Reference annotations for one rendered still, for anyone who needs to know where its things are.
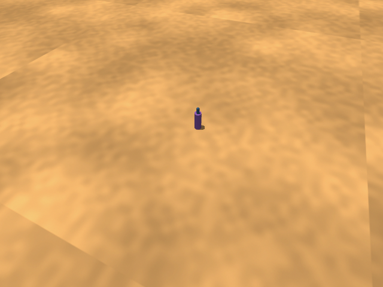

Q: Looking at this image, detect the bottle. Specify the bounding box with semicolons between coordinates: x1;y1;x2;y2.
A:
194;107;202;130

